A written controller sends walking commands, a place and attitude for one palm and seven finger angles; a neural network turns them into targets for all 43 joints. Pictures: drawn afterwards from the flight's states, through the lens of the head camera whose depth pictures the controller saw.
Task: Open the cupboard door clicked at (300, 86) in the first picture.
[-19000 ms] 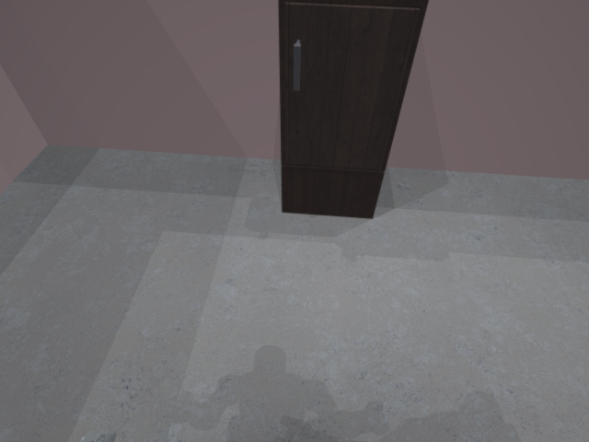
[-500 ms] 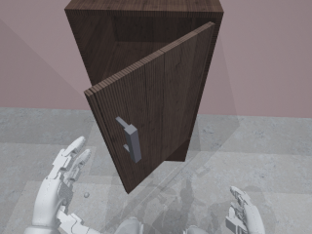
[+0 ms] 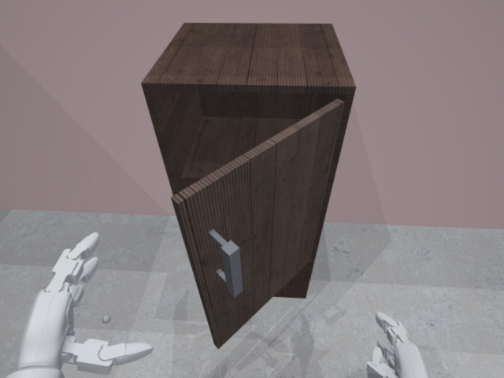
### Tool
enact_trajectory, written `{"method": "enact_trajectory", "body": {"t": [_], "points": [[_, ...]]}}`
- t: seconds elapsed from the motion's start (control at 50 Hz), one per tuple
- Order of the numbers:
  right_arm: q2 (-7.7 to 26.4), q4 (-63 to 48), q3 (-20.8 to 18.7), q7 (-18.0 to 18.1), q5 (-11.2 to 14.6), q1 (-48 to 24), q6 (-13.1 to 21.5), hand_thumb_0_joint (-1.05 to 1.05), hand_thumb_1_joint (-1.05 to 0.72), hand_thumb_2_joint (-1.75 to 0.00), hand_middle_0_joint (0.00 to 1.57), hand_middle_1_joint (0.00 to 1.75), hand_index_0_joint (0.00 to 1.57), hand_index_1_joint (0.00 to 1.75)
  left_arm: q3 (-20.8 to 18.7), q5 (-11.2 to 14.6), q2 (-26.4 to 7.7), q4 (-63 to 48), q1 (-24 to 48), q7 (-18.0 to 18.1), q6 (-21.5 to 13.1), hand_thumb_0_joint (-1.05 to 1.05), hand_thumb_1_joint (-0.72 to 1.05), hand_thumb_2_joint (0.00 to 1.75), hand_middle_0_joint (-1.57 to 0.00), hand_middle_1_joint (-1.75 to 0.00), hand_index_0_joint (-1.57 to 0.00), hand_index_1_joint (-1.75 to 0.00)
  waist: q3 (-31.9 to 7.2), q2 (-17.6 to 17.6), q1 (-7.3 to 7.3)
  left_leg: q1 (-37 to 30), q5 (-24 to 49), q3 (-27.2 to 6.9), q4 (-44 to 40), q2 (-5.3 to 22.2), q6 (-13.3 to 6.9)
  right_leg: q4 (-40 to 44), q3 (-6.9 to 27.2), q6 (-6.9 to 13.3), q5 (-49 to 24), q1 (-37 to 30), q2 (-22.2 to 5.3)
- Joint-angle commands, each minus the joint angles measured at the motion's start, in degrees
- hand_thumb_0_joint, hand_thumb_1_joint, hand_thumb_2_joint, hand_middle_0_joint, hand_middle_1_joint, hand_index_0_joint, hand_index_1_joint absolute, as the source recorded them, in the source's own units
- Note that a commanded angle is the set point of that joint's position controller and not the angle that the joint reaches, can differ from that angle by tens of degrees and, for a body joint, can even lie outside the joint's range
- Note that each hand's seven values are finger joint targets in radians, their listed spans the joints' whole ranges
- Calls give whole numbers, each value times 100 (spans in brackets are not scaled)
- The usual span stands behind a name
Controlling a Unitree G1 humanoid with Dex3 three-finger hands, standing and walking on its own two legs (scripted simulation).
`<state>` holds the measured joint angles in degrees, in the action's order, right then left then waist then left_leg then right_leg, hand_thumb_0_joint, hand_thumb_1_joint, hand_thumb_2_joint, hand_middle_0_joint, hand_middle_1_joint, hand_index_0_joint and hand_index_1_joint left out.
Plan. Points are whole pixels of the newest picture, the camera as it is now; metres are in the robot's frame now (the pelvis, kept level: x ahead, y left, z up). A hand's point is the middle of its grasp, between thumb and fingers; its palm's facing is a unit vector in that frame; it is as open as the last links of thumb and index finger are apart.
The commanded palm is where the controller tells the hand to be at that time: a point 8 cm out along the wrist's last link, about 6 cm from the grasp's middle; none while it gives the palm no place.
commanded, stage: draw the hand back to the body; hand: left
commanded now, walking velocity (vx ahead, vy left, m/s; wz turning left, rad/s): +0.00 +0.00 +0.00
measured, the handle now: (225, 263) +0.32 +0.08 +0.00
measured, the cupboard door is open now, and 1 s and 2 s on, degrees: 47 47 47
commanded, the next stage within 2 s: step back with the hand held close in 0.86 s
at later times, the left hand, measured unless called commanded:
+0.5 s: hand (43, 247) +0.21 +0.26 +0.19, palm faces +0.45 -0.80 -0.40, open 8.9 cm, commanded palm +0.16 +0.30 +0.20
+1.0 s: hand (60, 250) +0.21 +0.24 +0.19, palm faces +0.44 -0.81 -0.38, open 7.4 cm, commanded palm +0.16 +0.28 +0.21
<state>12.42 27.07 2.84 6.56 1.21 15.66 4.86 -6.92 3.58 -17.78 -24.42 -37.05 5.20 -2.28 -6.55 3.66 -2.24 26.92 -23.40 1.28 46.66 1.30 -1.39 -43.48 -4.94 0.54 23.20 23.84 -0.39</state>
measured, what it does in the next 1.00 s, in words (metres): stands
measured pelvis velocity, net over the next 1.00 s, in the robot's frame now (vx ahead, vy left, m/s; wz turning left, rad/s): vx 0.01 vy -0.02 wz -0.03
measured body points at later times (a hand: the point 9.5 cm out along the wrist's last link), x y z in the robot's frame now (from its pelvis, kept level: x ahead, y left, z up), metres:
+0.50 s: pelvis +0.02 +0.00 +0.03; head -0.01 -0.02 +0.48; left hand +0.18 +0.30 +0.22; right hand +0.21 -0.22 -0.04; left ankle +0.01 +0.10 -0.71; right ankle -0.01 -0.12 -0.71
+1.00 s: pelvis +0.01 -0.02 +0.04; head -0.01 -0.04 +0.49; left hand +0.18 +0.28 +0.21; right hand +0.20 -0.24 -0.05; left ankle +0.01 +0.10 -0.71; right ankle -0.01 -0.12 -0.71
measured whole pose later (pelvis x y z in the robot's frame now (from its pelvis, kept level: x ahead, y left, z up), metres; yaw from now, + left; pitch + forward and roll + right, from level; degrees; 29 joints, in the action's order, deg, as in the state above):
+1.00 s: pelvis +0.01 -0.02 +0.04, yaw -1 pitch -5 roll -1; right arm 13.0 37.3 1.0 4.1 -0.4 10.9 6.4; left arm -19.1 4.0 -19.1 -21.2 -25.8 6.0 -4.3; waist 1.5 3.8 -4.2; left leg 4.4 -13.6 2.9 23.0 1.9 0.1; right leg -20.3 -3.4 1.7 13.2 2.3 1.4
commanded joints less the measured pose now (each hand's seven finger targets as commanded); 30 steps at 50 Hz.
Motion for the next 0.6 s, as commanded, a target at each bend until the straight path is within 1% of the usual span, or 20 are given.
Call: {"method": "enact_trajectory", "body": {"t": [0.0,0.04,0.08,0.1,0.12,0.14,0.16,0.18,0.26,0.3,0.32,0.34,0.38,0.4,0.42,0.46,0.48,0.5,0.52,0.58], "points": [[608,-780,-190,94,-19,-709,391,0,-90,-90,20,30,20,30,-600,-134,-708,-1216,464,328,-278,0,9,55,-17,-30,-17,-30,127,-201,12,-882,989,-262,-1397,37,-24,1258,202,57,-862,-362,-15],[619,-690,-171,68,-31,-745,442,0,-90,-90,20,30,20,30,-684,-143,-748,-1279,624,337,-283,0,17,58,-17,-30,-17,-30,157,-33,-14,-1069,1121,-273,-1609,37,-5,1377,195,65,-966,-597,-16],[644,-589,-176,53,-41,-829,483,0,-90,-90,20,30,20,30,-880,-149,-874,-1182,663,360,-287,0,23,62,-18,-30,-18,-30,215,-81,-69,-1214,1270,-271,-1804,52,11,1545,184,83,-1082,-866,-12],[621,-552,-172,38,-48,-848,503,0,-90,-90,20,30,20,30,-893,-131,-825,-1167,658,353,-290,0,27,63,-18,-30,-18,-30,286,-161,-63,-1292,1351,-259,-1889,60,14,1603,186,70,-1170,-938,-14],[634,-508,-182,30,-57,-880,518,0,-90,-90,20,30,20,30,-975,-134,-885,-1212,746,349,-305,0,31,64,-18,-30,-18,-30,240,-112,-76,-1403,1475,-223,-1943,52,12,1665,197,71,-1297,-1046,-11],[620,-452,-172,5,-57,-892,522,0,-90,-90,20,30,20,30,-1014,-127,-850,-1144,719,340,-308,0,34,66,-18,-30,-18,-30,358,20,-90,-1451,1603,-225,-2018,64,33,1722,189,78,-1351,-1112,-2],[633,-431,-174,-19,-64,-900,540,0,-90,-90,20,30,20,30,-1028,-132,-856,-1231,823,329,-327,0,37,68,-18,-30,-18,-30,326,64,-94,-1537,1764,-244,-2089,71,51,1753,180,81,-1436,-1208,-1],[650,-382,-187,-31,-72,-948,545,0,-90,-90,20,30,20,30,-1139,-129,-944,-1158,871,330,-327,0,41,69,-18,-30,-18,-30,341,23,-122,-1592,1838,-236,-2144,81,56,1823,184,93,-1497,-1319,4],[647,-275,-223,-82,-94,-1000,549,0,-90,-90,20,30,20,30,-1355,-97,-985,-1183,1053,311,-386,0,55,75,-19,-30,-19,-30,404,48,-136,-1838,2045,-176,-2352,88,64,2022,208,82,-1672,-1523,21],[672,-231,-239,-104,-109,-1046,534,0,-90,-90,20,30,20,30,-1484,-64,-1050,-1129,1129,299,-396,0,62,78,-19,-30,-19,-30,427,-94,-150,-1889,2126,-180,-2435,97,71,2099,215,81,-1805,-1661,31],[672,-218,-261,-113,-106,-1053,527,0,-90,-90,20,30,20,30,-1584,-56,-1113,-1209,1220,295,-420,0,65,80,-19,-30,-19,-30,302,-55,-160,-1984,2213,-161,-2449,95,66,2123,241,82,-1883,-1733,34],[672,-187,-262,-120,-115,-1052,519,0,-90,-90,20,30,20,30,-1653,-53,-1139,-1209,1236,295,-434,0,69,81,-19,-30,-19,-30,295,-23,-169,-2019,2342,-154,-2460,91,70,2140,239,82,-1969,-1789,37],[682,-131,-272,-137,-121,-1099,505,0,-90,-90,20,30,20,30,-1773,-43,-1219,-1202,1401,295,-445,0,76,84,-19,-30,-19,-30,344,195,-180,-2075,2377,-142,-2507,82,90,2220,258,104,-2022,-1866,38],[669,-116,-277,-144,-120,-1115,488,0,-90,-90,20,30,20,30,-1827,-22,-1224,-1146,1445,291,-446,0,80,86,-20,-30,-20,-30,408,145,-177,-2090,2350,-121,-2531,80,86,2254,265,90,-2043,-1846,36],[674,-99,-293,-146,-117,-1118,473,0,-90,-90,20,30,20,30,-1894,-14,-1268,-1148,1523,291,-462,0,83,87,-20,-30,-20,-30,360,43,-176,-2125,2356,-120,-2538,74,80,2273,268,86,-2064,-1872,49],[671,-64,-318,-158,-119,-1137,476,0,-90,-90,20,30,20,30,-2040,0,-1366,-1223,1642,290,-511,0,90,90,-20,-30,-20,-30,270,129,-187,-2238,2482,-80,-2527,71,70,2306,296,83,-2194,-1919,46],[683,-35,-322,-165,-121,-1149,462,0,-90,-90,20,30,20,30,-1910,3,-1211,-1031,1562,263,-494,0,90,90,-20,-30,-20,-30,387,97,-178,-2198,2526,-88,-2550,81,80,2326,281,93,-2220,-1939,39],[679,-25,-323,-182,-122,-1142,429,0,-90,-90,20,30,20,30,-1797,29,-1046,-773,1381,227,-459,0,90,90,-20,-30,-20,-30,543,-89,-162,-2199,2476,-63,-2574,87,67,2363,269,62,-2210,-1849,51],[697,-41,-342,-209,-113,-1150,406,0,-90,-90,20,30,20,30,-1715,35,-982,-780,1385,197,-459,0,90,90,-20,-30,-20,-30,558,-145,-151,-2189,2437,-56,-2603,86,58,2386,278,52,-2184,-1862,52],[721,-45,-370,-212,-114,-1192,350,0,-90,-90,20,30,20,30,-1731,43,-1053,-764,1448,174,-465,0,90,90,-20,-30,-20,-30,522,-180,-169,-2195,2286,-24,-2616,63,29,2459,311,62,-2151,-1938,47]]}}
